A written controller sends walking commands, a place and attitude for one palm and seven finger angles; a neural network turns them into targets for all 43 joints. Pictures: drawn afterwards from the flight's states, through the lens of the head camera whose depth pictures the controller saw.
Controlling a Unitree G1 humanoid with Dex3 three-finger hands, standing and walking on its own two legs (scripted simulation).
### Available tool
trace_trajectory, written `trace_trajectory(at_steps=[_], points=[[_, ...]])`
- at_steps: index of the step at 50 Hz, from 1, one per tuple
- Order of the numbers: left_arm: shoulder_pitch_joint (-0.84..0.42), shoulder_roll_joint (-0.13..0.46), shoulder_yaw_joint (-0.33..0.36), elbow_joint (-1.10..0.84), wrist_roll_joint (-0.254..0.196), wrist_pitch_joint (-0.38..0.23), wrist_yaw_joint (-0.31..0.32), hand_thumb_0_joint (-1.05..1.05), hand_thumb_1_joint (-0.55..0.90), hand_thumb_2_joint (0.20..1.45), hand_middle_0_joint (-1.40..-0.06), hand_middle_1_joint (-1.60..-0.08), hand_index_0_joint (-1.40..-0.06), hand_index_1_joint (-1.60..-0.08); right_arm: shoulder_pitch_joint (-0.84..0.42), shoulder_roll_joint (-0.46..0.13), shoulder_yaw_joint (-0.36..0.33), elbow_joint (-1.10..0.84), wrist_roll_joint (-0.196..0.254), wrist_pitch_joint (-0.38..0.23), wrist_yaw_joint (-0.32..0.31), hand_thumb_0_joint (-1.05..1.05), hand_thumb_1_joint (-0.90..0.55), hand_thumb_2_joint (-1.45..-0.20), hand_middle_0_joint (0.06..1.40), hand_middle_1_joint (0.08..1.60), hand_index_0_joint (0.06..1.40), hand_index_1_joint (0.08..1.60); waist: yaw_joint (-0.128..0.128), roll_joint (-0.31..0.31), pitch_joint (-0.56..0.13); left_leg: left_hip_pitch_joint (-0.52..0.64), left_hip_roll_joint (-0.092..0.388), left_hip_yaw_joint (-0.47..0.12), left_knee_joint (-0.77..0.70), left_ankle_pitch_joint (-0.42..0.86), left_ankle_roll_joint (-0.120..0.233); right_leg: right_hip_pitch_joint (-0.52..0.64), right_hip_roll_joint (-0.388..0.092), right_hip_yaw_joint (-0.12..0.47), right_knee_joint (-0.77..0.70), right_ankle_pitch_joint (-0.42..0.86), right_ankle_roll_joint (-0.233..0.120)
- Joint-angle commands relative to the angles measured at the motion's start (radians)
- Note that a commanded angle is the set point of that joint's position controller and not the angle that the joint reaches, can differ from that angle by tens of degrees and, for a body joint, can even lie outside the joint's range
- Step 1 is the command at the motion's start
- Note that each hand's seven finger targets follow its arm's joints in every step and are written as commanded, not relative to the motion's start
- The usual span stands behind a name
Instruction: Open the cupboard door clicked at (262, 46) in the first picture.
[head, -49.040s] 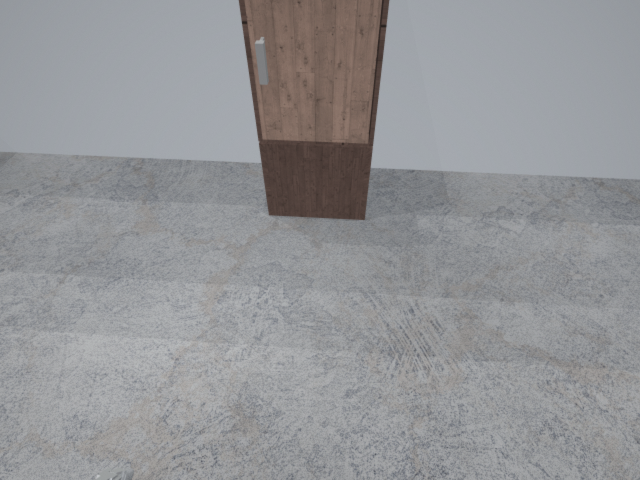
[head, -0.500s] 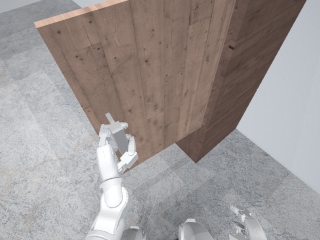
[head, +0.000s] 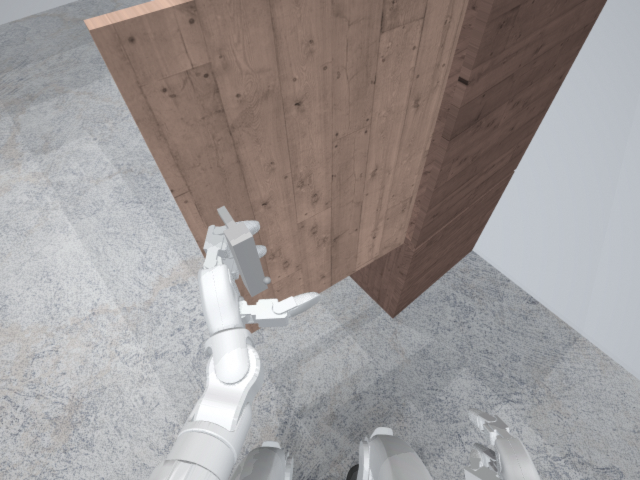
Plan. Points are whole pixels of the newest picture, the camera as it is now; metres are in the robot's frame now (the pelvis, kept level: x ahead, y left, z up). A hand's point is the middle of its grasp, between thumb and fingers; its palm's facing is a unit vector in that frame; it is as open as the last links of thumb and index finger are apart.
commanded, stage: open thumb and fingers to let go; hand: left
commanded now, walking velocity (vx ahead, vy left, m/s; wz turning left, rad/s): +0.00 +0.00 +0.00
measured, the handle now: (240, 251) +0.39 +0.12 +0.05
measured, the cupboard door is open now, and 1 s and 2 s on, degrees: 83 84 84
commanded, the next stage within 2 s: slide the hand sideways off the handle in 0.32 s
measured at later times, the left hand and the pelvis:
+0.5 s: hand (259, 286) +0.35 +0.09 +0.04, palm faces +0.13 -0.99 -0.06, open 14.8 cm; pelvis +0.00 +0.03 +0.00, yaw +0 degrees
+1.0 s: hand (241, 315) +0.31 +0.11 +0.04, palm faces -0.20 -0.98 -0.01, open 16.1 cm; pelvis +0.02 +0.05 -0.01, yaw -2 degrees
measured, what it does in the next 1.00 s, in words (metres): stands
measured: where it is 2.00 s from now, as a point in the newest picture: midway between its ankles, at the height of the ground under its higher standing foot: outside the picture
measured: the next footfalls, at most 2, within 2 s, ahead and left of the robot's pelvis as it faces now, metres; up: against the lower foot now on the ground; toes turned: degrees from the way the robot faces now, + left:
none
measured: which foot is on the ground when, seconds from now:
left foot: down 0.00-1.00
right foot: down 0.00-1.00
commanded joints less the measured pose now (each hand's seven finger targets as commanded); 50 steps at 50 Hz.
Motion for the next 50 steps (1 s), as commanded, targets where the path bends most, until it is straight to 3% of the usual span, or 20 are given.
trace_trajectory(at_steps=[1,3,5,6,10,15,21,22,23,24,26,27,28,29,31,33,35,43,48,50], points=[[-0.313,0.027,0.008,-0.198,0.016,-0.074,0.016,0.000,-0.500,0.300,-0.267,-1.000,-0.267,-1.000,-0.036,-0.094,-0.030,-0.135,-0.005,-0.048,-0.011,0.000,-0.900,-0.900,0.200,0.300,0.200,0.300,-0.019,-0.094,-0.299,-0.026,-0.019,0.008,-0.130,0.030,0.025,0.365,-0.048,0.167,-0.245,-0.050,0.071],[-0.331,0.047,0.030,-0.190,0.018,-0.074,0.026,0.000,-0.500,0.300,-0.250,-0.900,-0.250,-0.900,-0.032,-0.098,-0.030,-0.136,-0.006,-0.046,-0.014,0.000,-0.900,-0.900,0.200,0.300,0.200,0.300,-0.020,-0.118,-0.301,-0.027,-0.018,0.001,-0.139,0.030,0.027,0.369,-0.043,0.154,-0.241,-0.049,0.069],[-0.343,0.015,0.000,-0.186,0.022,-0.073,0.029,0.000,-0.500,0.300,-0.233,-0.800,-0.233,-0.800,-0.038,-0.094,-0.028,-0.133,-0.007,-0.046,-0.011,0.000,-0.900,-0.900,0.200,0.300,0.200,0.300,-0.025,-0.093,-0.301,-0.013,-0.017,0.006,-0.140,0.024,0.027,0.344,-0.039,0.140,-0.230,-0.042,0.069],[-0.347,0.024,0.012,-0.173,0.023,-0.072,0.035,0.000,-0.500,0.300,-0.225,-0.750,-0.225,-0.750,-0.032,-0.096,-0.027,-0.130,-0.008,-0.044,-0.012,0.000,-0.900,-0.900,0.200,0.300,0.200,0.300,-0.024,-0.112,-0.298,-0.015,-0.017,0.001,-0.145,0.020,0.026,0.343,-0.037,0.132,-0.227,-0.048,0.068],[-0.349,0.020,0.013,-0.175,0.034,-0.072,0.050,0.000,-0.500,0.300,-0.192,-0.550,-0.192,-0.550,-0.029,-0.096,-0.029,-0.132,-0.011,-0.039,-0.009,0.000,-0.900,-0.900,0.200,0.300,0.200,0.300,-0.016,-0.086,-0.318,0.002,-0.014,0.000,-0.154,0.045,0.024,0.342,-0.030,0.114,-0.205,-0.001,0.063],[-0.352,-0.047,-0.041,-0.178,0.030,-0.060,0.064,0.000,-0.500,0.300,-0.150,-0.300,-0.150,-0.300,-0.026,-0.099,-0.031,-0.133,-0.012,-0.037,0.001,0.000,-0.900,-0.900,0.200,0.300,0.200,0.300,-0.026,-0.076,-0.309,0.033,-0.009,-0.010,-0.160,0.072,0.021,0.299,-0.019,0.078,-0.178,0.037,0.058],[-0.347,-0.083,-0.073,-0.196,0.039,-0.049,0.084,0.000,-0.500,0.300,-0.150,-0.300,-0.150,-0.300,-0.021,-0.103,-0.036,-0.135,-0.013,-0.033,0.009,0.000,-0.900,-0.900,0.200,0.300,0.200,0.300,-0.027,-0.091,-0.323,0.057,-0.004,-0.020,-0.164,0.095,0.016,0.277,-0.013,0.058,-0.158,0.053,0.053],[-0.309,0.009,-0.275,-0.200,0.182,-0.074,-0.116,0.000,-0.500,0.300,-0.150,-0.300,-0.150,-0.300,0.030,-0.134,-0.038,-0.116,-0.008,-0.027,0.013,0.000,-0.900,-0.900,0.200,0.300,0.200,0.300,-0.104,-0.106,-0.310,0.072,0.005,-0.020,-0.130,0.095,0.031,0.258,-0.023,0.085,-0.146,0.105,0.053],[-0.369,0.085,-0.182,-0.258,0.144,-0.103,-0.219,0.000,-0.500,0.300,-0.150,-0.300,-0.150,-0.300,0.050,-0.137,-0.048,-0.140,0.003,-0.021,0.009,0.000,-0.900,-0.900,0.200,0.300,0.200,0.300,-0.082,-0.079,-0.369,0.065,-0.003,-0.025,-0.120,0.126,0.037,0.293,-0.033,0.091,-0.132,0.156,0.042],[-0.341,0.105,-0.181,-0.275,0.127,-0.118,-0.300,0.000,-0.500,0.300,-0.150,-0.300,-0.150,-0.300,0.036,-0.133,-0.047,-0.151,0.012,-0.020,0.003,0.000,-0.900,-0.900,0.200,0.300,0.200,0.300,-0.059,-0.060,-0.384,0.070,-0.005,-0.020,-0.121,0.125,0.036,0.309,-0.032,0.099,-0.125,0.167,0.042],[-0.357,0.074,-0.237,-0.284,0.056,-0.102,-0.453,0.000,-0.500,0.300,-0.150,-0.300,-0.150,-0.300,0.037,-0.137,-0.041,-0.173,0.041,-0.022,-0.005,0.000,-0.900,-0.900,0.200,0.300,0.200,0.300,-0.079,-0.041,-0.331,0.099,-0.005,-0.035,-0.143,0.081,0.035,0.273,-0.027,0.091,-0.144,0.107,0.042],[-0.348,0.058,-0.241,-0.291,-0.007,-0.074,-0.519,0.000,-0.500,0.300,-0.150,-0.300,-0.150,-0.300,0.033,-0.139,-0.036,-0.191,0.057,-0.025,-0.009,0.000,-0.900,-0.900,0.200,0.300,0.200,0.300,-0.077,-0.027,-0.319,0.116,-0.004,-0.043,-0.160,0.058,0.035,0.264,-0.023,0.085,-0.157,0.070,0.043],[-0.346,0.039,-0.230,-0.302,-0.074,-0.044,-0.557,0.000,-0.500,0.300,-0.150,-0.300,-0.150,-0.300,0.024,-0.140,-0.029,-0.206,0.071,-0.027,-0.014,0.000,-0.900,-0.900,0.200,0.300,0.200,0.300,-0.068,-0.002,-0.298,0.136,-0.005,-0.050,-0.180,0.057,0.031,0.251,-0.018,0.075,-0.163,0.052,0.038],[-0.325,0.017,-0.219,-0.281,-0.122,-0.013,-0.575,0.000,-0.500,0.300,-0.150,-0.300,-0.150,-0.300,0.024,-0.140,-0.025,-0.208,0.081,-0.027,-0.018,0.000,-0.900,-0.900,0.200,0.300,0.200,0.300,-0.067,-0.027,-0.259,0.138,-0.002,-0.062,-0.198,0.036,0.026,0.229,-0.013,0.061,-0.166,0.025,0.042],[-0.294,0.036,-0.153,-0.277,-0.172,0.028,-0.573,0.000,-0.500,0.300,-0.150,-0.300,-0.150,-0.300,0.028,-0.150,-0.025,-0.215,0.086,-0.026,-0.025,0.000,-0.900,-0.900,0.200,0.300,0.200,0.300,-0.050,-0.077,-0.247,0.116,-0.004,-0.069,-0.210,0.016,0.025,0.229,-0.012,0.048,-0.163,0.000,0.046],[-0.234,0.063,-0.113,-0.306,-0.167,0.034,-0.546,0.000,-0.500,0.300,-0.150,-0.300,-0.150,-0.300,0.023,-0.153,-0.026,-0.232,0.082,-0.028,-0.022,0.000,-0.900,-0.900,0.200,0.300,0.200,0.300,-0.019,-0.042,-0.259,0.113,-0.008,-0.069,-0.208,0.055,0.020,0.229,-0.015,0.042,-0.140,0.018,0.041],[-0.192,0.074,-0.097,-0.325,-0.142,0.028,-0.516,0.000,-0.500,0.300,-0.150,-0.300,-0.150,-0.300,0.037,-0.150,-0.030,-0.233,0.074,-0.024,-0.012,0.000,-0.900,-0.900,0.200,0.300,0.200,0.300,-0.018,-0.079,-0.269,0.110,-0.003,-0.068,-0.190,0.107,0.017,0.225,-0.017,0.037,-0.120,0.053,0.042],[0.029,0.138,-0.054,-0.454,-0.100,0.023,-0.496,0.000,-0.500,0.300,-0.150,-0.300,-0.150,-0.300,0.022,-0.146,-0.034,-0.294,0.066,-0.003,0.009,0.000,-0.900,-0.900,0.200,0.300,0.200,0.300,0.029,-0.055,-0.300,0.086,0.000,-0.056,-0.165,0.191,0.009,0.265,-0.011,0.047,-0.083,0.104,0.033],[0.127,0.193,-0.007,-0.542,-0.095,0.043,-0.499,0.000,-0.500,0.300,-0.150,-0.300,-0.150,-0.300,0.022,-0.138,-0.032,-0.319,0.066,0.010,0.000,0.000,-0.900,-0.900,0.200,0.300,0.200,0.300,0.034,-0.079,-0.291,0.058,0.000,-0.042,-0.145,0.213,0.016,0.303,-0.009,0.058,-0.080,0.153,0.038],[0.113,0.189,-0.021,-0.599,-0.098,0.033,-0.509,0.000,-0.500,0.300,-0.150,-0.300,-0.150,-0.300,0.018,-0.133,-0.032,-0.317,0.068,0.005,-0.005,0.000,-0.900,-0.900,0.200,0.300,0.200,0.300,0.017,-0.063,-0.284,0.072,0.002,-0.042,-0.134,0.205,0.015,0.281,-0.011,0.060,-0.079,0.149,0.043]])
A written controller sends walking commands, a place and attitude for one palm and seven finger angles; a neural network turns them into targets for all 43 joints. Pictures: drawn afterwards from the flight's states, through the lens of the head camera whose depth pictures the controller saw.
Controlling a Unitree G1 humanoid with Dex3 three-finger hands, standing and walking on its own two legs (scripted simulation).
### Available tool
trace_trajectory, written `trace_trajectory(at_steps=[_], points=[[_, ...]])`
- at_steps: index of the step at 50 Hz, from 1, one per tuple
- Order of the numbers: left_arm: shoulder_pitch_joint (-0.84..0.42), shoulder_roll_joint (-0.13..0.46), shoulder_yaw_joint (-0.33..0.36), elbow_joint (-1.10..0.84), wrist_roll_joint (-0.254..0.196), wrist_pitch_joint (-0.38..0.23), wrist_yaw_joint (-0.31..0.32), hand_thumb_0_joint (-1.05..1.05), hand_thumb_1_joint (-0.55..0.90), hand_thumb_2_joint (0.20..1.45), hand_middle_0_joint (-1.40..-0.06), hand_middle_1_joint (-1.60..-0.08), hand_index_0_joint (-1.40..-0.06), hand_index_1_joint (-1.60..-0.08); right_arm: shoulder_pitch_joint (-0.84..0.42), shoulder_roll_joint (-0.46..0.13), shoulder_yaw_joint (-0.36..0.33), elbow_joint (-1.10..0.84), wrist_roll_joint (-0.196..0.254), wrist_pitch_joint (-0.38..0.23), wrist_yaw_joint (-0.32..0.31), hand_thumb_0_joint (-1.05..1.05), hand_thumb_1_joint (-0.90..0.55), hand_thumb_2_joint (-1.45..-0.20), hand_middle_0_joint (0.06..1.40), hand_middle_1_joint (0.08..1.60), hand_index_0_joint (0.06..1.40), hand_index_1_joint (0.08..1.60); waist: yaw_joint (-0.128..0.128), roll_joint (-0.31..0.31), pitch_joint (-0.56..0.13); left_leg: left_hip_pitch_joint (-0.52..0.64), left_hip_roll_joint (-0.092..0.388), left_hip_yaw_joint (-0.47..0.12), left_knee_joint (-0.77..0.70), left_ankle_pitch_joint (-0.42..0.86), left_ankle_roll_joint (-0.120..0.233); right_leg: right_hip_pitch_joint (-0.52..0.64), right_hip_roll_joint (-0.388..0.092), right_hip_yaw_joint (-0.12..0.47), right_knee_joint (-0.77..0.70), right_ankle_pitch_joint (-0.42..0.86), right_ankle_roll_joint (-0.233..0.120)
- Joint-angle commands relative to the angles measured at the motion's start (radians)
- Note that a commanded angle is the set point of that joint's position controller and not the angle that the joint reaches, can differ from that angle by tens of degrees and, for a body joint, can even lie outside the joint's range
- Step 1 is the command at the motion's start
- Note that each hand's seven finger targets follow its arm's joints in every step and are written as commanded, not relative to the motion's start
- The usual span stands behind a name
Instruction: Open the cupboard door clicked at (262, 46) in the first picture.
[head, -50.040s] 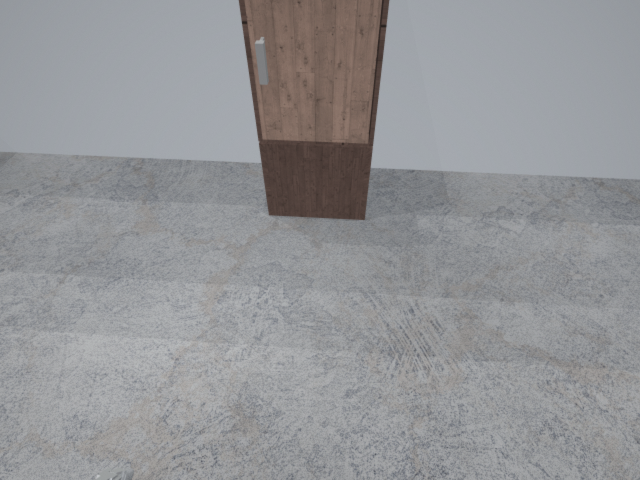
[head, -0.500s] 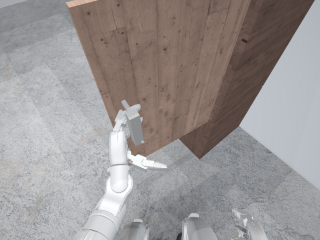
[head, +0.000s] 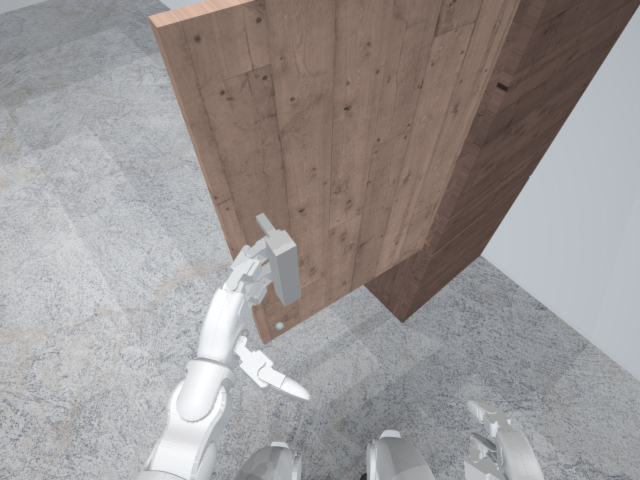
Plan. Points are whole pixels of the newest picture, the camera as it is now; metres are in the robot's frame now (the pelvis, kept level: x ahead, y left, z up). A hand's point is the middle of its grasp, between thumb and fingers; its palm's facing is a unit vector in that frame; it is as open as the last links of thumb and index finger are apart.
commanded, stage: slide the hand sideways off the handle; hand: left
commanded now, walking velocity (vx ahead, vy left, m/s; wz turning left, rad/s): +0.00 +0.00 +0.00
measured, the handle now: (276, 259) +0.37 +0.08 +0.05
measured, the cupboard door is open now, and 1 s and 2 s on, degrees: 84 84 84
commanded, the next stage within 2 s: draw the hand back to the body in 0.62 s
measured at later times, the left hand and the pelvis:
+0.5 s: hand (227, 355) +0.25 +0.12 +0.04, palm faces -0.12 -0.99 -0.04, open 16.2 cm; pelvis +0.01 -0.02 -0.01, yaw +1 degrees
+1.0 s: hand (180, 365) +0.23 +0.15 +0.09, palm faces -0.11 -0.99 -0.08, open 16.3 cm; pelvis +0.01 -0.01 +0.01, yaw +1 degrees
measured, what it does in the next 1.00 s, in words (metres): stands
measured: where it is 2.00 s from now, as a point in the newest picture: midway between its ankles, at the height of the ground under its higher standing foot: outside the picture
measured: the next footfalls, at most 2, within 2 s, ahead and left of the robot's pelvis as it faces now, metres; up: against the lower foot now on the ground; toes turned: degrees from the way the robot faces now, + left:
none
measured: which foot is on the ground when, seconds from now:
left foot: down 0.00-1.00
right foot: down 0.00-1.00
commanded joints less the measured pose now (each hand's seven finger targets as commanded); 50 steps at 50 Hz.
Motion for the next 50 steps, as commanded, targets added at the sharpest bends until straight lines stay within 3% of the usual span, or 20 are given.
trace_trajectory(at_steps=[1,6,9,11,13,15,19,22,29,33,36,38,39,43,44,48,50], points=[[-0.100,0.055,0.044,-0.293,-0.019,-0.073,-0.007,0.000,-0.500,0.300,-0.150,-0.300,-0.150,-0.300,-0.040,-0.117,-0.051,-0.154,0.000,-0.056,-0.023,0.000,-0.900,-0.900,0.200,0.300,0.200,0.300,-0.008,-0.047,-0.280,0.082,0.020,-0.089,-0.188,0.274,-0.054,0.278,0.004,0.010,-0.121,0.195,-0.024],[-0.038,0.085,0.071,-0.327,-0.047,-0.058,-0.052,0.000,-0.500,0.300,-0.150,-0.300,-0.150,-0.300,-0.041,-0.120,-0.048,-0.153,0.004,-0.068,-0.036,0.000,-0.900,-0.900,0.200,0.300,0.200,0.300,-0.015,-0.040,-0.273,0.070,0.017,-0.092,-0.175,0.269,-0.054,0.271,0.007,0.007,-0.118,0.194,-0.021],[0.010,0.125,0.117,-0.359,-0.069,-0.054,-0.076,0.000,-0.500,0.300,-0.150,-0.300,-0.150,-0.300,-0.041,-0.119,-0.047,-0.155,0.006,-0.080,-0.045,0.000,-0.900,-0.900,0.200,0.300,0.200,0.300,-0.003,-0.036,-0.303,0.066,0.013,-0.089,-0.163,0.295,-0.052,0.298,0.008,0.011,-0.112,0.223,-0.022],[0.018,0.119,0.119,-0.359,-0.084,-0.050,-0.094,0.000,-0.500,0.300,-0.150,-0.300,-0.150,-0.300,-0.042,-0.118,-0.046,-0.154,0.008,-0.087,-0.050,0.000,-0.900,-0.900,0.200,0.300,0.200,0.300,-0.014,-0.049,-0.285,0.052,0.011,-0.084,-0.156,0.282,-0.049,0.298,0.008,0.014,-0.120,0.224,-0.017],[0.077,0.156,0.164,-0.372,-0.101,-0.050,-0.109,0.000,-0.500,0.300,-0.150,-0.300,-0.150,-0.300,-0.040,-0.121,-0.046,-0.159,0.009,-0.093,-0.053,0.000,-0.900,-0.900,0.200,0.300,0.200,0.300,0.004,-0.039,-0.302,0.038,0.009,-0.084,-0.156,0.292,-0.049,0.325,0.009,0.016,-0.116,0.231,-0.021],[0.085,0.166,0.175,-0.372,-0.110,-0.047,-0.123,0.000,-0.500,0.300,-0.150,-0.300,-0.150,-0.300,-0.043,-0.121,-0.045,-0.161,0.012,-0.097,-0.055,0.000,-0.900,-0.900,0.200,0.300,0.200,0.300,-0.004,-0.050,-0.282,0.021,0.009,-0.078,-0.150,0.270,-0.048,0.325,0.008,0.023,-0.124,0.220,-0.016],[0.116,0.205,0.217,-0.404,-0.128,-0.051,-0.143,0.000,-0.500,0.300,-0.150,-0.300,-0.150,-0.300,-0.045,-0.123,-0.045,-0.165,0.013,-0.107,-0.061,0.000,-0.900,-0.900,0.200,0.300,0.200,0.300,0.004,-0.017,-0.285,0.015,0.008,-0.076,-0.145,0.263,-0.049,0.322,0.008,0.027,-0.123,0.205,-0.018],[0.116,0.206,0.215,-0.411,-0.139,-0.052,-0.164,0.000,-0.500,0.300,-0.150,-0.300,-0.150,-0.300,-0.042,-0.127,-0.045,-0.167,0.014,-0.117,-0.066,0.000,-0.900,-0.900,0.200,0.300,0.200,0.300,-0.013,-0.026,-0.268,0.003,0.008,-0.073,-0.135,0.233,-0.046,0.308,0.008,0.034,-0.135,0.176,-0.012],[0.214,0.266,0.281,-0.420,-0.182,-0.055,-0.233,0.000,-0.500,0.300,-0.150,-0.300,-0.150,-0.300,-0.037,-0.137,-0.047,-0.175,0.021,-0.139,-0.078,0.000,-0.900,-0.900,0.200,0.300,0.200,0.300,-0.006,-0.027,-0.275,-0.030,0.009,-0.065,-0.117,0.235,-0.042,0.341,0.006,0.058,-0.147,0.177,-0.008],[0.164,0.241,0.246,-0.434,-0.198,-0.057,-0.252,0.000,-0.500,0.300,-0.150,-0.300,-0.150,-0.300,-0.041,-0.143,-0.043,-0.172,0.021,-0.160,-0.083,0.000,-0.900,-0.900,0.200,0.300,0.200,0.300,-0.027,-0.005,-0.239,-0.038,0.010,-0.073,-0.106,0.194,-0.041,0.282,0.008,0.056,-0.152,0.097,-0.009],[0.179,0.236,0.240,-0.441,-0.199,-0.056,-0.250,0.000,-0.500,0.300,-0.150,-0.300,-0.150,-0.300,-0.031,-0.144,-0.045,-0.174,0.022,-0.171,-0.083,0.000,-0.900,-0.900,0.200,0.300,0.200,0.300,-0.024,-0.014,-0.238,-0.023,0.012,-0.078,-0.118,0.178,-0.044,0.261,0.009,0.039,-0.148,0.072,-0.008],[0.178,0.312,0.301,-0.517,-0.196,-0.049,-0.236,0.000,-0.500,0.300,-0.150,-0.300,-0.150,-0.300,-0.031,-0.148,-0.046,-0.184,0.022,-0.170,-0.088,0.000,-0.900,-0.900,0.200,0.300,0.200,0.300,-0.001,0.014,-0.287,0.003,0.010,-0.076,-0.136,0.199,-0.041,0.309,0.011,0.046,-0.158,0.082,-0.013],[0.193,0.319,0.304,-0.559,-0.193,-0.040,-0.231,0.000,-0.500,0.300,-0.150,-0.300,-0.150,-0.300,-0.034,-0.144,-0.043,-0.196,0.025,-0.169,-0.088,0.000,-0.900,-0.900,0.200,0.300,0.200,0.300,0.009,0.055,-0.298,0.039,0.009,-0.076,-0.160,0.209,-0.044,0.320,0.011,0.040,-0.163,0.092,-0.014],[0.268,0.314,0.321,-0.568,-0.197,0.026,-0.206,0.000,-0.500,0.300,-0.150,-0.300,-0.150,-0.300,-0.021,-0.138,-0.036,-0.208,0.036,-0.158,-0.093,0.000,-0.900,-0.900,0.200,0.300,0.200,0.300,-0.001,0.012,-0.241,0.076,0.011,-0.083,-0.222,0.208,-0.044,0.361,0.020,0.015,-0.217,0.087,-0.009],[0.280,0.291,0.300,-0.575,-0.196,0.039,-0.208,0.000,-0.500,0.300,-0.150,-0.300,-0.150,-0.300,-0.024,-0.136,-0.033,-0.212,0.039,-0.158,-0.093,0.000,-0.900,-0.900,0.200,0.300,0.200,0.300,-0.008,0.025,-0.218,0.091,0.011,-0.081,-0.230,0.207,-0.044,0.356,0.019,0.014,-0.228,0.094,-0.006],[0.328,0.307,0.335,-0.553,-0.212,0.078,-0.215,0.000,-0.500,0.300,-0.150,-0.300,-0.150,-0.300,-0.024,-0.140,-0.028,-0.216,0.043,-0.155,-0.101,0.000,-0.900,-0.900,0.200,0.300,0.200,0.300,-0.011,-0.019,-0.153,0.107,0.016,-0.086,-0.274,0.177,-0.043,0.384,0.021,0.005,-0.284,0.052,-0.005],[0.311,0.303,0.319,-0.590,-0.215,0.079,-0.227,0.000,-0.500,0.300,-0.150,-0.300,-0.150,-0.300,-0.021,-0.142,-0.022,-0.223,0.044,-0.164,-0.103,0.000,-0.900,-0.900,0.200,0.300,0.200,0.300,-0.018,0.012,-0.137,0.146,0.018,-0.090,-0.297,0.171,-0.047,0.375,0.021,-0.003,-0.293,0.052,-0.003]])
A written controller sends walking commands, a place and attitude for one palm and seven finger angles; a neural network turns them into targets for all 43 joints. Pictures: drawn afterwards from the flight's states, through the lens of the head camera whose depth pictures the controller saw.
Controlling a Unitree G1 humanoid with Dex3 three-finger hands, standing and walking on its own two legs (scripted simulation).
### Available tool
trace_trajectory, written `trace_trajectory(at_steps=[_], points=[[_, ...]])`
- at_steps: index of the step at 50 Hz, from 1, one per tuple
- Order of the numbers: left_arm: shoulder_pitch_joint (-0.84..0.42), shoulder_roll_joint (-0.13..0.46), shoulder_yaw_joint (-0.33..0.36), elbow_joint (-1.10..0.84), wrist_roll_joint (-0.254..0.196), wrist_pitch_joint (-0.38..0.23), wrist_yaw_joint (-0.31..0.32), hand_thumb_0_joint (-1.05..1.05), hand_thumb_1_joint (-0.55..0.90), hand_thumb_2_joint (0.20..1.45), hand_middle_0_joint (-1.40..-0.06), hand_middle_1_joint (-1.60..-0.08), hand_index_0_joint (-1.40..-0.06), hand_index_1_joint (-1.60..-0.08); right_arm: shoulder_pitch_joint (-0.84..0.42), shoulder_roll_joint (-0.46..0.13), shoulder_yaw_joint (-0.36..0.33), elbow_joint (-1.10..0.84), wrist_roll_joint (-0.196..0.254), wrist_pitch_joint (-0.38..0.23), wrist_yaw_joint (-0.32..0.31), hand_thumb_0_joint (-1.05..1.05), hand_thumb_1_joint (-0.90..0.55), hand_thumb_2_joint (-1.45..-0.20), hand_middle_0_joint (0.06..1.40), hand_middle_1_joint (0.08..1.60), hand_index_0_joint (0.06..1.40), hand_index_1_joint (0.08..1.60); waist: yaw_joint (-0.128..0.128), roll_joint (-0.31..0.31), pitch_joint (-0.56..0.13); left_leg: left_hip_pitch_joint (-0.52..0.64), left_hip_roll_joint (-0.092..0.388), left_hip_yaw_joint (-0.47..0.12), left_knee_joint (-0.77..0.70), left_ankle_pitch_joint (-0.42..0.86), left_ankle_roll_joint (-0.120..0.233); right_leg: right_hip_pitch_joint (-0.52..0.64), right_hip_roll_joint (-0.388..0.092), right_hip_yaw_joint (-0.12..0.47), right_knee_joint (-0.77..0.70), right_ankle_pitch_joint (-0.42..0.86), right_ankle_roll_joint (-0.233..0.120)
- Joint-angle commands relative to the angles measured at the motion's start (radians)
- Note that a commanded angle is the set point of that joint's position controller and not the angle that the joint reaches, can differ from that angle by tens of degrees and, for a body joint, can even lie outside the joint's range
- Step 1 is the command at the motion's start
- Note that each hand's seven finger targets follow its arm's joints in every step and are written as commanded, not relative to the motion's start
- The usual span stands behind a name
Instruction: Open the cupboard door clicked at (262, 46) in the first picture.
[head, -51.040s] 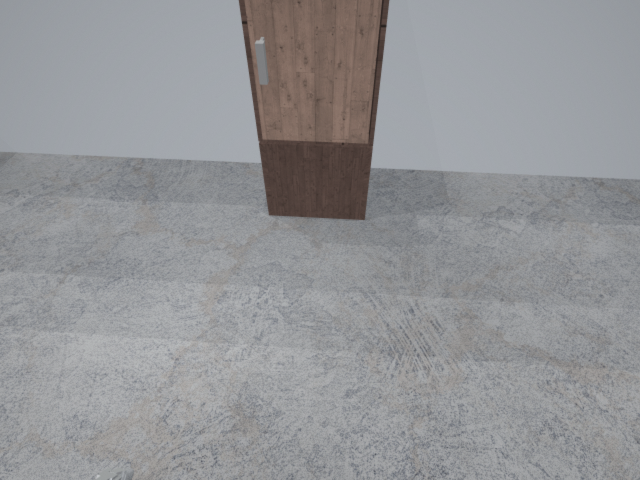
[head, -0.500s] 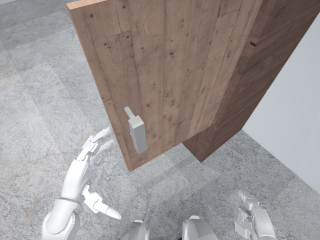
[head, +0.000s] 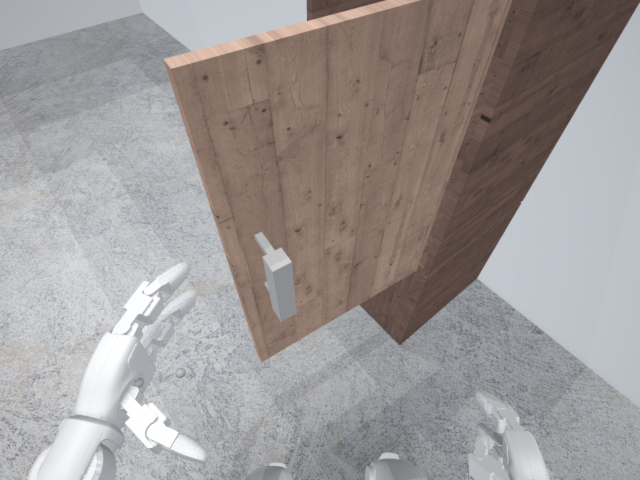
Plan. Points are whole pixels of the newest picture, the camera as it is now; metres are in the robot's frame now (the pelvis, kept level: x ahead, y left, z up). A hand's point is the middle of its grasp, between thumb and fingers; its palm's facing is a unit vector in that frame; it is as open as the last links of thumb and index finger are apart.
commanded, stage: draw the hand back to the body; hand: left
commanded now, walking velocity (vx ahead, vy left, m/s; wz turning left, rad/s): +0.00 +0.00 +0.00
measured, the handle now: (273, 276) +0.37 +0.09 +0.04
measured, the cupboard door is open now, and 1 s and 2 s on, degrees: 84 84 84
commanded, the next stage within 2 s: step back with the hand held close in 1.30 s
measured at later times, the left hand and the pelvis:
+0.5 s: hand (80, 347) +0.22 +0.23 +0.14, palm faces +0.27 -0.89 -0.35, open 14.1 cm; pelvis +0.03 +0.01 +0.05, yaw +0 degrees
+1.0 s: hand out of the picture +0.22 +0.27 +0.24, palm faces +0.48 -0.78 -0.40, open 8.3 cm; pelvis +0.03 +0.00 +0.08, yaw -1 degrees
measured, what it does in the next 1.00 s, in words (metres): rises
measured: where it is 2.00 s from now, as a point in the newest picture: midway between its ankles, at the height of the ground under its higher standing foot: outside the picture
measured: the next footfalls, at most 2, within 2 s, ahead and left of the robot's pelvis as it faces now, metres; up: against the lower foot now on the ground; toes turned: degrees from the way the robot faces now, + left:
none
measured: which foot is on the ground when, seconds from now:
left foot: down 0.00-1.00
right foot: down 0.00-1.00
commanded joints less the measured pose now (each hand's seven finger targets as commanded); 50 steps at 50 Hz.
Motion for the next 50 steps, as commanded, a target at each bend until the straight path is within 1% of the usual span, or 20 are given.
trace_trajectory(at_steps=[1,3,6,9,11,12,13,14,16,17,18,20,27,32,38,40,43,46,49,50], points=[[-0.049,0.119,0.076,-0.236,-0.033,-0.046,-0.012,0.000,-0.500,0.300,-0.150,-0.300,-0.150,-0.300,-0.065,-0.130,-0.051,-0.180,0.001,-0.075,-0.023,0.000,-0.900,-0.900,0.200,0.300,0.200,0.300,-0.012,-0.023,-0.123,0.056,-0.003,-0.038,-0.250,0.157,-0.022,0.256,0.001,0.047,-0.217,0.036,0.016],[-0.031,0.130,0.100,-0.234,-0.048,-0.041,-0.016,0.000,-0.500,0.300,-0.150,-0.300,-0.150,-0.300,-0.067,-0.130,-0.048,-0.177,0.001,-0.085,-0.024,0.000,-0.900,-0.900,0.200,0.300,0.200,0.300,-0.008,-0.031,-0.111,0.068,-0.002,-0.041,-0.265,0.169,-0.021,0.288,0.003,0.048,-0.237,0.041,0.014],[-0.017,0.141,0.113,-0.291,-0.050,-0.037,-0.021,0.000,-0.500,0.300,-0.150,-0.300,-0.150,-0.300,-0.064,-0.127,-0.045,-0.176,0.006,-0.101,-0.022,0.000,-0.900,-0.900,0.200,0.300,0.200,0.300,0.001,0.019,-0.123,0.128,0.003,-0.048,-0.294,0.218,-0.029,0.310,0.005,0.032,-0.235,0.098,0.011],[0.004,0.148,0.128,-0.294,-0.053,-0.010,-0.024,0.000,-0.395,0.345,-0.154,-0.300,-0.154,-0.300,-0.071,-0.125,-0.043,-0.169,0.009,-0.113,-0.021,0.000,-0.900,-0.900,0.200,0.300,0.200,0.300,0.004,0.006,-0.089,0.149,0.009,-0.052,-0.317,0.246,-0.031,0.334,0.008,0.025,-0.252,0.130,0.012],[-0.007,0.168,0.150,-0.325,-0.057,0.004,-0.027,0.000,-0.325,0.375,-0.156,-0.300,-0.156,-0.300,-0.068,-0.127,-0.043,-0.164,0.012,-0.120,-0.022,0.000,-0.900,-0.900,0.200,0.300,0.200,0.300,0.004,0.027,-0.095,0.178,0.011,-0.053,-0.331,0.264,-0.034,0.350,0.007,0.024,-0.264,0.148,0.013],[-0.012,0.274,0.179,-0.418,0.097,0.051,0.149,0.000,-0.290,0.390,-0.158,-0.300,-0.158,-0.300,-0.066,-0.111,-0.055,-0.168,-0.012,-0.103,-0.047,0.000,-0.900,-0.900,0.200,0.300,0.200,0.300,0.071,0.036,-0.118,0.188,0.029,-0.054,-0.399,0.272,-0.024,0.403,-0.018,0.078,-0.299,0.140,0.001],[0.072,0.209,0.154,-0.406,0.120,0.097,0.236,0.000,-0.255,0.405,-0.159,-0.300,-0.159,-0.300,-0.059,-0.094,-0.048,-0.160,-0.018,-0.098,-0.053,0.000,-0.900,-0.900,0.200,0.300,0.200,0.300,0.051,0.025,-0.054,0.185,0.029,-0.055,-0.421,0.236,-0.029,0.396,-0.016,0.073,-0.325,0.116,0.001],[0.112,0.138,0.094,-0.413,0.139,0.127,0.282,0.000,-0.220,0.420,-0.160,-0.300,-0.160,-0.300,-0.062,-0.089,-0.040,-0.152,-0.020,-0.088,-0.050,0.000,-0.900,-0.900,0.200,0.300,0.200,0.300,0.042,0.049,-0.021,0.194,0.031,-0.056,-0.439,0.237,-0.032,0.418,-0.022,0.064,-0.330,0.112,0.002],[0.119,0.143,0.092,-0.431,0.168,0.159,0.340,0.000,-0.150,0.450,-0.162,-0.300,-0.162,-0.300,-0.063,-0.096,-0.040,-0.136,-0.018,-0.074,-0.049,0.000,-0.900,-0.900,0.200,0.300,0.200,0.300,0.035,0.057,-0.008,0.244,0.042,-0.065,-0.457,0.298,-0.036,0.437,-0.022,0.056,-0.348,0.146,0.003],[0.101,0.152,0.095,-0.448,0.177,0.164,0.359,0.000,-0.115,0.465,-0.164,-0.300,-0.164,-0.300,-0.064,-0.099,-0.040,-0.130,-0.021,-0.073,-0.051,0.000,-0.900,-0.900,0.200,0.300,0.200,0.300,0.032,0.044,-0.022,0.275,0.044,-0.061,-0.465,0.319,-0.035,0.455,-0.024,0.054,-0.360,0.163,0.005],[0.092,0.177,0.118,-0.440,0.185,0.171,0.375,0.000,-0.080,0.480,-0.165,-0.300,-0.165,-0.300,-0.073,-0.102,-0.041,-0.120,-0.025,-0.074,-0.056,0.000,-0.900,-0.900,0.200,0.300,0.200,0.300,0.036,-0.003,-0.020,0.283,0.041,-0.054,-0.471,0.329,-0.029,0.483,-0.022,0.056,-0.380,0.179,0.006],[0.071,0.178,0.126,-0.430,0.195,0.175,0.395,0.000,-0.010,0.510,-0.168,-0.300,-0.168,-0.300,-0.073,-0.100,-0.038,-0.102,-0.028,-0.077,-0.061,0.000,-0.900,-0.900,0.200,0.300,0.200,0.300,0.031,-0.004,-0.007,0.323,0.040,-0.047,-0.494,0.356,-0.029,0.512,-0.027,0.055,-0.405,0.205,0.008],[0.015,0.190,0.163,-0.455,0.207,0.167,0.416,0.000,0.235,0.615,-0.176,-0.300,-0.176,-0.300,-0.111,-0.097,-0.032,-0.048,-0.031,-0.107,-0.057,0.000,-0.900,-0.900,0.200,0.300,0.200,0.300,0.045,0.036,0.025,0.448,0.046,-0.054,-0.589,0.467,-0.042,0.603,-0.028,0.051,-0.481,0.260,0.010],[0.053,0.212,0.232,-0.430,0.196,0.159,0.411,0.000,0.410,0.690,-0.182,-0.300,-0.182,-0.300,-0.141,-0.091,-0.036,-0.013,-0.035,-0.118,-0.046,0.000,-0.900,-0.900,0.200,0.300,0.200,0.300,0.059,-0.008,0.049,0.489,0.048,-0.034,-0.636,0.544,-0.044,0.687,-0.028,0.050,-0.532,0.338,0.013],[0.010,0.251,0.306,-0.434,0.192,0.137,0.408,0.000,0.620,0.780,-0.190,-0.300,-0.190,-0.300,-0.169,-0.092,-0.043,0.013,-0.037,-0.122,-0.037,0.000,-0.900,-0.900,0.200,0.300,0.200,0.300,0.069,0.014,0.067,0.537,0.047,-0.016,-0.684,0.542,-0.040,0.740,-0.024,0.055,-0.592,0.361,0.013],[0.005,0.245,0.312,-0.448,0.189,0.130,0.405,0.000,0.690,0.810,-0.192,-0.300,-0.192,-0.300,-0.172,-0.088,-0.043,0.019,-0.036,-0.121,-0.032,0.000,-0.900,-0.900,0.200,0.300,0.200,0.300,0.067,0.028,0.070,0.554,0.046,-0.012,-0.698,0.545,-0.040,0.750,-0.025,0.058,-0.602,0.365,0.015],[-0.011,0.284,0.363,-0.451,0.188,0.118,0.407,0.000,0.795,0.855,-0.196,-0.300,-0.196,-0.300,-0.188,-0.090,-0.047,0.030,-0.037,-0.127,-0.031,0.000,-0.900,-0.900,0.200,0.300,0.200,0.300,0.075,0.031,0.081,0.559,0.046,-0.004,-0.714,0.532,-0.036,0.767,-0.023,0.061,-0.624,0.370,0.014],[-0.040,0.287,0.380,-0.479,0.184,0.105,0.406,0.000,0.900,0.900,-0.200,-0.300,-0.200,-0.300,-0.190,-0.087,-0.049,0.037,-0.037,-0.129,-0.026,0.000,-0.900,-0.900,0.200,0.300,0.200,0.300,0.073,0.044,0.071,0.579,0.044,-0.003,-0.726,0.545,-0.037,0.781,-0.023,0.063,-0.634,0.378,0.016],[0.010,0.214,0.323,-0.377,0.181,0.113,0.396,0.000,0.900,0.900,-0.200,-0.300,-0.200,-0.300,-0.191,-0.090,-0.053,0.049,-0.034,-0.120,-0.020,0.000,-0.900,-0.900,0.200,0.300,0.200,0.300,0.064,0.011,0.142,0.573,0.048,0.001,-0.743,0.498,-0.033,0.751,-0.021,0.062,-0.655,0.341,0.020],[-0.013,0.225,0.326,-0.401,0.182,0.109,0.395,0.000,0.900,0.900,-0.200,-0.300,-0.200,-0.300,-0.195,-0.093,-0.056,0.046,-0.036,-0.119,-0.019,0.000,-0.900,-0.900,0.200,0.300,0.200,0.300,0.065,0.008,0.130,0.579,0.046,0.004,-0.746,0.485,-0.030,0.757,-0.021,0.063,-0.658,0.337,0.021]])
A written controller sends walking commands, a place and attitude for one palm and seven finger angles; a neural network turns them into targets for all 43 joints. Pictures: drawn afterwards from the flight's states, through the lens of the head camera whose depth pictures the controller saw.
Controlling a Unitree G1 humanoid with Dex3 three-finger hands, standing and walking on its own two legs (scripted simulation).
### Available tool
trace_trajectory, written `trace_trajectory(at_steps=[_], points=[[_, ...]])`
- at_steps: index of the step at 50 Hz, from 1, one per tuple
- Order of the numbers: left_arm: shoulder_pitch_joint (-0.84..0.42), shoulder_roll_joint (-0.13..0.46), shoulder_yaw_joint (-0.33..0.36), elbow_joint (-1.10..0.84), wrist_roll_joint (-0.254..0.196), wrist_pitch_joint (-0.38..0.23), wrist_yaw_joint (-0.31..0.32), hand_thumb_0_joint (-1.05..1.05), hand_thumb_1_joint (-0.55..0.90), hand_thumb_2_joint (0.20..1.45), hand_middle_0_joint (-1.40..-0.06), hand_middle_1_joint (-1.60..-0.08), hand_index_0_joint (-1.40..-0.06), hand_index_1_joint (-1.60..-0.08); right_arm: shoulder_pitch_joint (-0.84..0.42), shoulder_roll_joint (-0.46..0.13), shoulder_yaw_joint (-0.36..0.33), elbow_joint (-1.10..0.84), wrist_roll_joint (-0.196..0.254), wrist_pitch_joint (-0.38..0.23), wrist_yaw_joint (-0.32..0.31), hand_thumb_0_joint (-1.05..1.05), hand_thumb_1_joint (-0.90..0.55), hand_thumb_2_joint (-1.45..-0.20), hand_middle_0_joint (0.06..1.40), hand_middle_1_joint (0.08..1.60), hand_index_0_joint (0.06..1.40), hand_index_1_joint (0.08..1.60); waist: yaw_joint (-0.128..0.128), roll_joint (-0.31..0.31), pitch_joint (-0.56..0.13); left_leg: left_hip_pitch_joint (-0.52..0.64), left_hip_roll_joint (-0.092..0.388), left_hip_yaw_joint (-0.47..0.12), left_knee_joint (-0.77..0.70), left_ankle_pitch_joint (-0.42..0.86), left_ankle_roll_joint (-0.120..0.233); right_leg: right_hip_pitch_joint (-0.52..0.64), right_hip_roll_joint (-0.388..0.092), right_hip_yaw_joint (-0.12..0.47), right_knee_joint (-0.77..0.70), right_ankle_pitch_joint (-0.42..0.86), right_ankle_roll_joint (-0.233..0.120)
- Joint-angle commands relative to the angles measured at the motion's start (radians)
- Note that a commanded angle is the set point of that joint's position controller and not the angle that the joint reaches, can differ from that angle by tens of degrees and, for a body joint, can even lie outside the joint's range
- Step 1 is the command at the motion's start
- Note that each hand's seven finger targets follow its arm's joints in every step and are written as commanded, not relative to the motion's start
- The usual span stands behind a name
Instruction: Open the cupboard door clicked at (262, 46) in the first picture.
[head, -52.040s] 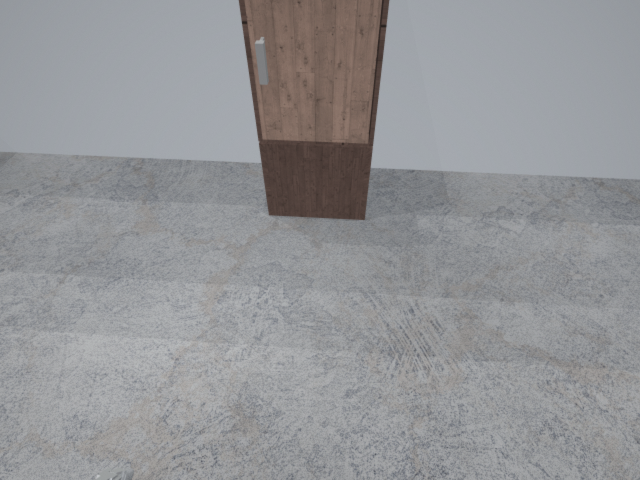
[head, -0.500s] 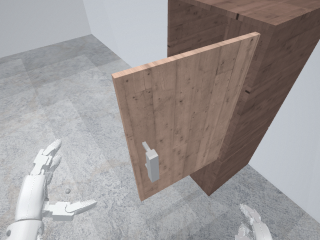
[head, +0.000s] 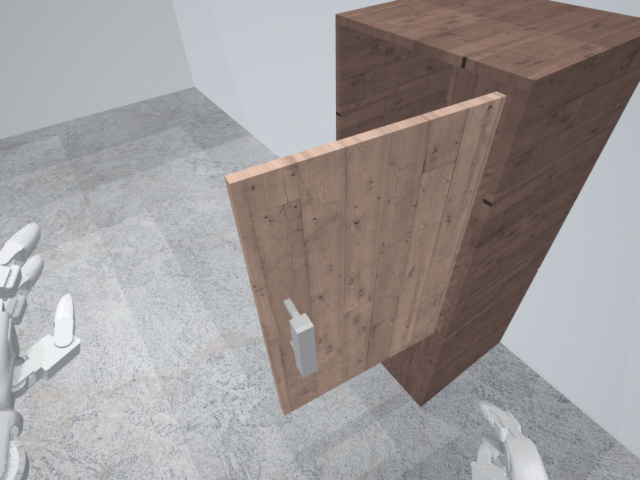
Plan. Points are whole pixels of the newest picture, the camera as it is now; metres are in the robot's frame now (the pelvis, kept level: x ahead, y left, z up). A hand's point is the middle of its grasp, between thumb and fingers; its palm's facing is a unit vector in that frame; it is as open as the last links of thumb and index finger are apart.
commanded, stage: draw the hand back to the body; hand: left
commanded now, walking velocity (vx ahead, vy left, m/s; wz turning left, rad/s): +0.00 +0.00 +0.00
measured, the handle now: (298, 336) +0.34 +0.09 -0.04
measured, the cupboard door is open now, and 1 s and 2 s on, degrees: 84 84 84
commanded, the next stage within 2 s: step back with the hand held close in 0.30 s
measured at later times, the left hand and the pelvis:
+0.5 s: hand (74, 343) +0.18 +0.26 +0.17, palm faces +0.48 -0.77 -0.42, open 7.4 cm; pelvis -0.01 -0.01 +0.00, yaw +0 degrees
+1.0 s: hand (25, 401) +0.13 +0.27 +0.16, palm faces +0.45 -0.75 -0.48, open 7.4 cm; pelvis -0.07 +0.01 -0.01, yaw -1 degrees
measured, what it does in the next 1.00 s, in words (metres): shifts its weight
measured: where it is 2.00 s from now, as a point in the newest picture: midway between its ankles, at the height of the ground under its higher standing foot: outside the picture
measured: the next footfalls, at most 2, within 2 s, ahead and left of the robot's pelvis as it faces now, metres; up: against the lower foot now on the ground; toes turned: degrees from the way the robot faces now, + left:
right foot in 1.86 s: -0.32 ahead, -0.05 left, +0.00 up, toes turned -8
left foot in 1.98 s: -0.11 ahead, +0.08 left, +0.00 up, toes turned -2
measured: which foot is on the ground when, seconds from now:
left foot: down 0.00-1.00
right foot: down 0.00-1.00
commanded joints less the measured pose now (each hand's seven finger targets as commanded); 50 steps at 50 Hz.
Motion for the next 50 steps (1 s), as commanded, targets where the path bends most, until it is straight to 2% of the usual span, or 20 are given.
trace_trajectory(at_steps=[1,8,11,17,18,20,21,22,23,24,26,27,28,32,33,37,38,43,46,50], points=[[-0.082,0.149,0.079,-0.150,-0.004,-0.064,0.010,0.000,0.900,0.900,-0.200,-0.300,-0.200,-0.300,-0.122,-0.096,-0.041,-0.151,-0.003,-0.050,-0.006,0.000,-0.900,-0.900,0.200,0.300,0.200,0.300,-0.014,-0.038,-0.014,-0.103,0.049,-0.019,-0.118,0.233,-0.028,0.102,-0.033,0.022,-0.072,0.114,0.009],[-0.112,0.200,0.115,-0.203,0.005,-0.079,0.018,0.000,0.900,0.900,-0.200,-0.300,-0.200,-0.300,-0.142,-0.091,-0.041,-0.146,-0.007,-0.063,-0.015,0.000,-0.900,-0.900,0.200,0.300,0.200,0.300,-0.005,0.004,-0.053,-0.084,0.038,-0.006,-0.123,0.198,-0.019,0.137,-0.038,0.037,-0.096,0.101,0.006],[-0.103,0.185,0.105,-0.207,0.006,-0.084,0.019,0.000,0.900,0.900,-0.200,-0.300,-0.200,-0.300,-0.141,-0.085,-0.039,-0.142,-0.006,-0.072,-0.013,0.000,-0.900,-0.900,0.200,0.300,0.200,0.300,-0.004,0.019,-0.042,-0.079,0.038,-0.008,-0.130,0.219,-0.022,0.136,-0.036,0.036,-0.094,0.115,0.005],[-0.102,0.165,0.092,-0.168,0.003,-0.085,0.014,0.000,0.900,0.900,-0.200,-0.300,-0.200,-0.300,-0.139,-0.085,-0.041,-0.131,-0.006,-0.074,-0.011,0.000,-0.900,-0.900,0.200,0.300,0.200,0.300,-0.009,-0.005,-0.009,-0.077,0.038,-0.004,-0.137,0.184,-0.020,0.118,-0.034,0.039,-0.117,0.076,0.010],[-0.095,0.175,0.102,-0.151,0.002,-0.084,0.015,0.000,0.900,0.900,-0.200,-0.300,-0.200,-0.300,-0.144,-0.087,-0.044,-0.129,-0.007,-0.076,-0.012,0.000,-0.900,-0.900,0.200,0.300,0.200,0.300,-0.006,-0.031,0.000,-0.078,0.040,-0.003,-0.137,0.178,-0.018,0.116,-0.034,0.039,-0.125,0.069,0.010],[-0.098,0.164,0.094,-0.150,-0.001,-0.086,0.013,0.000,0.900,0.900,-0.200,-0.300,-0.200,-0.300,-0.147,-0.086,-0.044,-0.133,-0.006,-0.072,-0.012,0.000,-0.900,-0.900,0.200,0.300,0.200,0.300,-0.007,-0.040,-0.002,-0.076,0.038,-0.002,-0.139,0.162,-0.014,0.116,-0.035,0.044,-0.127,0.050,0.013],[-0.162,0.194,0.109,-0.221,0.000,-0.098,0.015,0.000,0.900,0.900,-0.200,-0.300,-0.200,-0.300,-0.155,-0.086,-0.043,-0.136,-0.007,-0.078,-0.012,0.000,-0.900,-0.900,0.200,0.300,0.200,0.300,-0.006,-0.015,-0.036,-0.066,0.035,-0.002,-0.139,0.158,-0.013,0.131,-0.039,0.050,-0.131,0.045,0.012],[-0.230,0.320,0.253,-0.246,0.020,-0.141,0.031,0.000,0.900,0.900,-0.200,-0.300,-0.200,-0.300,-0.109,-0.118,-0.046,-0.168,-0.015,-0.050,-0.022,0.000,-0.900,-0.900,0.200,0.300,0.200,0.300,-0.055,-0.084,0.034,-0.133,0.045,-0.045,-0.109,0.089,0.002,0.064,-0.071,0.171,-0.187,0.072,0.010],[-0.210,0.311,0.252,-0.192,0.028,-0.153,0.030,0.000,0.900,0.900,-0.200,-0.300,-0.200,-0.300,-0.111,-0.108,-0.046,-0.154,-0.021,-0.033,-0.025,0.000,-0.900,-0.900,0.200,0.300,0.200,0.300,-0.055,-0.081,0.036,-0.134,0.035,-0.052,-0.086,0.062,0.003,0.050,-0.101,0.192,-0.208,0.068,0.001],[-0.097,0.211,0.178,-0.137,0.031,-0.149,0.023,0.000,0.900,0.900,-0.200,-0.300,-0.200,-0.300,-0.105,-0.111,-0.054,-0.149,-0.028,-0.019,-0.025,0.000,-0.900,-0.900,0.200,0.300,0.200,0.300,-0.068,-0.109,0.010,-0.116,0.039,-0.054,-0.062,0.076,0.001,0.038,-0.116,0.200,-0.206,0.075,-0.005],[-0.013,0.154,0.123,-0.147,0.039,-0.144,0.023,0.000,0.900,0.900,-0.200,-0.300,-0.200,-0.300,-0.092,-0.120,-0.060,-0.161,-0.037,0.006,-0.020,0.000,-0.900,-0.900,0.200,0.300,0.200,0.300,-0.077,-0.068,-0.044,-0.109,0.049,-0.055,-0.052,0.131,-0.008,0.051,-0.123,0.186,-0.173,0.131,-0.011],[0.005,0.152,0.121,-0.154,0.043,-0.140,0.029,0.000,0.900,0.900,-0.200,-0.300,-0.200,-0.300,-0.087,-0.124,-0.064,-0.166,-0.041,0.021,-0.023,0.000,-0.900,-0.900,0.200,0.300,0.200,0.300,-0.082,-0.074,-0.062,-0.123,0.060,-0.063,-0.058,0.176,-0.013,0.064,-0.115,0.168,-0.144,0.177,-0.011],[0.020,0.161,0.126,-0.170,0.042,-0.136,0.036,0.000,0.900,0.900,-0.200,-0.300,-0.200,-0.300,-0.095,-0.131,-0.068,-0.169,-0.041,0.031,-0.027,0.000,-0.900,-0.900,0.200,0.300,0.200,0.300,-0.077,-0.030,-0.079,-0.128,0.073,-0.067,-0.072,0.233,-0.017,0.083,-0.110,0.144,-0.114,0.237,-0.011],[0.051,0.200,0.159,-0.245,0.046,-0.125,0.057,0.000,0.900,0.900,-0.200,-0.300,-0.200,-0.300,-0.078,-0.124,-0.079,-0.209,-0.032,0.060,-0.030,0.000,-0.900,-0.900,0.200,0.300,0.200,0.300,-0.084,-0.080,-0.146,-0.199,0.104,-0.081,-0.046,0.378,-0.031,0.149,-0.107,0.127,-0.007,0.418,-0.014],[0.047,0.227,0.178,-0.272,0.045,-0.126,0.066,0.000,0.900,0.900,-0.200,-0.300,-0.200,-0.300,-0.086,-0.124,-0.081,-0.204,-0.032,0.063,-0.034,0.000,-0.900,-0.900,0.200,0.300,0.200,0.300,-0.082,-0.031,-0.153,-0.210,0.106,-0.088,-0.045,0.392,-0.035,0.156,-0.116,0.126,0.014,0.439,-0.022],[0.073,0.262,0.213,-0.325,0.031,-0.150,0.058,0.000,0.900,0.900,-0.200,-0.300,-0.200,-0.300,-0.098,-0.111,-0.076,-0.226,-0.005,0.057,-0.019,0.000,-0.900,-0.900,0.200,0.300,0.200,0.300,-0.076,-0.053,-0.153,-0.271,0.091,-0.074,-0.039,0.221,-0.013,0.130,-0.130,0.164,0.017,0.366,-0.015],[0.080,0.270,0.226,-0.333,0.030,-0.154,0.061,0.000,0.900,0.900,-0.200,-0.300,-0.200,-0.300,-0.102,-0.114,-0.077,-0.222,-0.007,0.055,-0.021,0.000,-0.900,-0.900,0.200,0.300,0.200,0.300,-0.072,-0.024,-0.149,-0.294,0.096,-0.087,-0.053,0.206,-0.011,0.138,-0.125,0.156,0.026,0.346,-0.014],[0.091,0.240,0.217,-0.306,0.043,-0.161,0.061,0.000,0.900,0.900,-0.200,-0.300,-0.200,-0.300,-0.100,-0.129,-0.076,-0.222,-0.010,0.044,-0.020,0.000,-0.900,-0.900,0.200,0.300,0.200,0.300,-0.066,0.035,-0.090,-0.480,0.139,-0.129,-0.143,0.015,0.030,0.206,-0.054,0.123,0.099,0.254,0.024],[0.056,0.216,0.200,-0.284,0.057,-0.162,0.059,0.000,0.900,0.900,-0.200,-0.300,-0.200,-0.300,-0.085,-0.135,-0.076,-0.225,-0.013,0.037,-0.017,0.000,-0.900,-0.900,0.200,0.300,0.200,0.300,-0.073,0.037,-0.037,-0.631,0.155,-0.139,-0.170,-0.207,0.054,0.235,-0.044,0.133,0.149,0.161,0.029],[-0.004,0.214,0.195,-0.265,0.075,-0.166,0.059,0.000,0.900,0.900,-0.200,-0.300,-0.200,-0.300,-0.064,-0.140,-0.080,-0.224,-0.016,0.029,-0.019,0.000,-0.900,-0.900,0.200,0.300,0.200,0.300,-0.083,-0.050,0.003,-0.683,0.130,-0.131,-0.103,-0.351,0.062,0.173,-0.071,0.195,0.099,0.006,0.020]])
